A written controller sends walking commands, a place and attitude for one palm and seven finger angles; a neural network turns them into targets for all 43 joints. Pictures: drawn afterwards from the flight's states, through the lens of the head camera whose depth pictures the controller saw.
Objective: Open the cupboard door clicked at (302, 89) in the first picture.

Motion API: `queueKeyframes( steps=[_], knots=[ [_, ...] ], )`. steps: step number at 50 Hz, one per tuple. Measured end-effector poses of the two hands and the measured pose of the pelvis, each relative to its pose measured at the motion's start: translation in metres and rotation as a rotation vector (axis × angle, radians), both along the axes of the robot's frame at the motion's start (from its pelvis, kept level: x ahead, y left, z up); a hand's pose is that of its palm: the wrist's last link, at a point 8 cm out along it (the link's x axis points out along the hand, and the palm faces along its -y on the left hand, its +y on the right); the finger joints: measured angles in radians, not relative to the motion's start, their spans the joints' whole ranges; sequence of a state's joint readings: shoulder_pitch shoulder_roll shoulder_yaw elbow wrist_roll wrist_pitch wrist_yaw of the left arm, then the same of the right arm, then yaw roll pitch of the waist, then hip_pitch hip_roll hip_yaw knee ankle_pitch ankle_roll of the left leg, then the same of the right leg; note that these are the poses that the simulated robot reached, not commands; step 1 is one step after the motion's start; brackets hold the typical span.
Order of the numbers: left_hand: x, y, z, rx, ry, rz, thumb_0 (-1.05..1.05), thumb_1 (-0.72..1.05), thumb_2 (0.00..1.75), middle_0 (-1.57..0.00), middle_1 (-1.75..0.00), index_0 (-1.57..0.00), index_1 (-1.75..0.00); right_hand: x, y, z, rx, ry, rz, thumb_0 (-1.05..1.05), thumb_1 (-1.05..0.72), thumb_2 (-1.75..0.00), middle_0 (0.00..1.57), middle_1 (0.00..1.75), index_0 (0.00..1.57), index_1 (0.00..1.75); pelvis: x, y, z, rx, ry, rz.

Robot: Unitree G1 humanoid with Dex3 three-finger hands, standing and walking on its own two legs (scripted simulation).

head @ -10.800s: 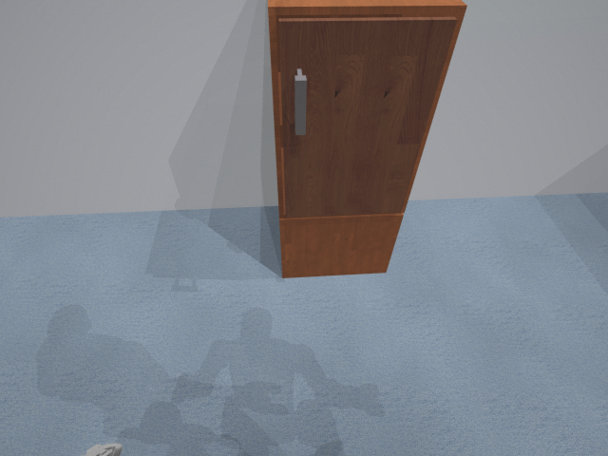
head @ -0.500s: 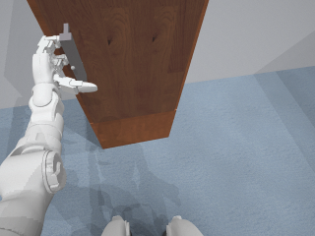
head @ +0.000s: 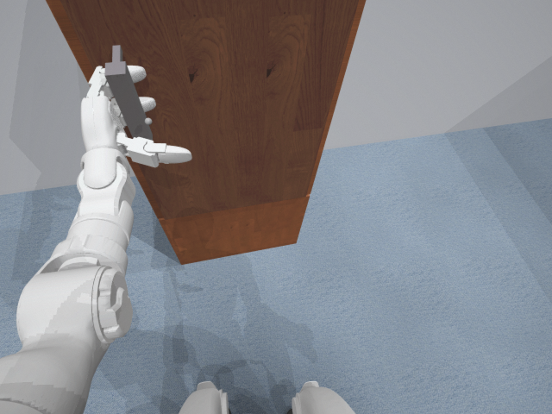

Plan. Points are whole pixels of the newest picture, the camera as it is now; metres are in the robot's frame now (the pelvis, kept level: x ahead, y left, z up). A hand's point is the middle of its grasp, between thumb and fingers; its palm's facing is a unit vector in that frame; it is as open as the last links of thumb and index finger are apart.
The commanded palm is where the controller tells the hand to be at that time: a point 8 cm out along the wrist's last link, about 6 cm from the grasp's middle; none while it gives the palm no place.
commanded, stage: slide the fingers in behind the handle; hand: left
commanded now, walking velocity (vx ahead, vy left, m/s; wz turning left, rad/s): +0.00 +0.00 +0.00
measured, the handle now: (131, 98) +0.57 +0.18 +0.09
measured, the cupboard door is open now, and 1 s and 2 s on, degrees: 0 1 29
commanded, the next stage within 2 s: close the thumb around the handle in 0.44 s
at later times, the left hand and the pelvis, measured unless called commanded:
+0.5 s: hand (150, 119) +0.52 +0.14 +0.09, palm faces +0.15 -0.99 -0.01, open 14.1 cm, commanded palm +0.49 +0.17 +0.09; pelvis +0.00 +0.00 +0.00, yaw +1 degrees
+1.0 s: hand (151, 122) +0.51 +0.14 +0.09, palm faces +0.16 -0.99 -0.01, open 8.6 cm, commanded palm +0.48 +0.17 +0.09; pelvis +0.00 +0.00 +0.00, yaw +1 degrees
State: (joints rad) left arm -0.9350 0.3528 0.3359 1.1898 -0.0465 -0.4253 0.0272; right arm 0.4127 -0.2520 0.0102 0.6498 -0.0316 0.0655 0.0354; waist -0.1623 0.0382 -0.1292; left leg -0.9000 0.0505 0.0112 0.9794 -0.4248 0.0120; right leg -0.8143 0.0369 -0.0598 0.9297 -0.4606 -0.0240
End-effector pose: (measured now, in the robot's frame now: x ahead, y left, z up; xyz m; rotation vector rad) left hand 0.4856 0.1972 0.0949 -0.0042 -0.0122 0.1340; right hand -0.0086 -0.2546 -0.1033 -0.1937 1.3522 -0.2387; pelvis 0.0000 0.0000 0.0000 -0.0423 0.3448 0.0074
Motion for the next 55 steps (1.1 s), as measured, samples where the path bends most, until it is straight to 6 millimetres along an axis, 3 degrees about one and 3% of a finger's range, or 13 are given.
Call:
queueKeyframes(
  steps=[33, 41, 55],
  knots=[
    [0.004, -0.003, -0.002, 0.015, -0.007, 0.023, -0.01, -0.45, 0.32, -0.31, -1.21, -0.28, -1.21, -0.011, 0.002, -0.003, 0.002, 0.049, 0.015, 0.0, -0.91, -0.9, 0.2, 0.3, 0.2, 0.3, -0.002, 0.004, -0.004, -0.006, 0.017, 0.014],
    [0.001, -0.004, -0.002, 0.017, -0.007, 0.028, -0.01, -0.16, 0.45, -0.32, -1.24, -0.29, -1.24, -0.005, 0.004, -0.004, 0.016, 0.04, 0.016, 0.0, -0.91, -0.9, 0.2, 0.3, 0.2, 0.3, 0.002, 0.003, -0.002, -0.005, 0.012, 0.014],
    [0.0, -0.003, -0.002, 0.018, -0.006, 0.027, 0.01, 0.58, 0.76, -0.37, -1.32, -0.33, -1.32, 0.011, 0.0, -0.005, 0.015, 0.01, 0.028, 0.0, -0.91, -0.9, 0.2, 0.3, 0.2, 0.3, 0.004, 0.001, -0.001, -0.001, 0.008, 0.015]
  ],
)
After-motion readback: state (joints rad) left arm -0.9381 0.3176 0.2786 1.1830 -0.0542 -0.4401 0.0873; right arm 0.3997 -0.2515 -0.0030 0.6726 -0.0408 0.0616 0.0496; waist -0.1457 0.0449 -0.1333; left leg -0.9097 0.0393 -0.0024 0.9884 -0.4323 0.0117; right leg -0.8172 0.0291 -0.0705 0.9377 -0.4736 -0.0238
